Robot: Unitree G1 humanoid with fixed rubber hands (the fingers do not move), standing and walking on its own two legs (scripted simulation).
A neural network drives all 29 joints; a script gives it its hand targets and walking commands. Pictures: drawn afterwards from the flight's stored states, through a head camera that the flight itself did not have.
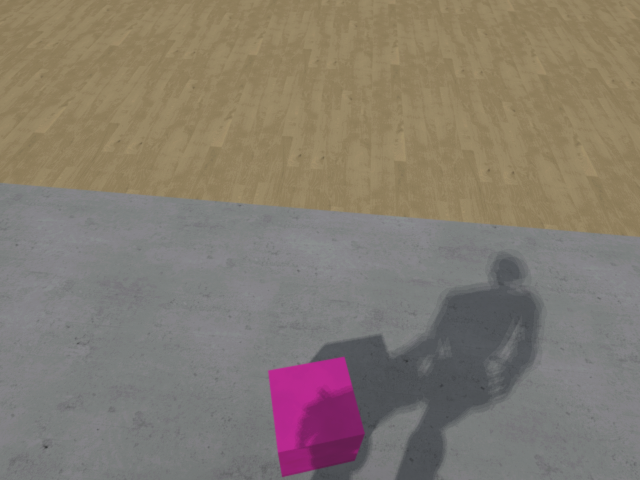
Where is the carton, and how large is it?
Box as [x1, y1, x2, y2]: [268, 357, 364, 476]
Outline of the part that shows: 344,357 268,370 277,448 282,476 354,460 364,432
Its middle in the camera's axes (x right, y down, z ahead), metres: -0.01 +0.50 +1.06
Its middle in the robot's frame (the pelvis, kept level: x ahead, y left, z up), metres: +0.42 -0.01 -0.65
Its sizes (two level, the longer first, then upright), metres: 0.210 0.200 0.250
